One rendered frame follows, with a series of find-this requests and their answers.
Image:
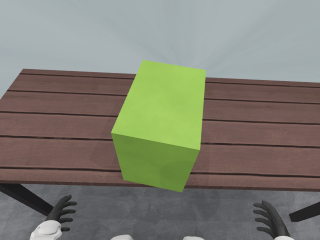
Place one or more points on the robot left forearm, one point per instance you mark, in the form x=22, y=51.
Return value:
x=48, y=230

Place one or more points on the table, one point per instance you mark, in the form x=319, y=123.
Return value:
x=55, y=129

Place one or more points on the right robot hand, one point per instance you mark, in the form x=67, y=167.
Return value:
x=275, y=222

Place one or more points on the left robot hand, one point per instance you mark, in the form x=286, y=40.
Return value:
x=57, y=212

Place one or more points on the carton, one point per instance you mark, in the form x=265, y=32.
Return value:
x=157, y=134

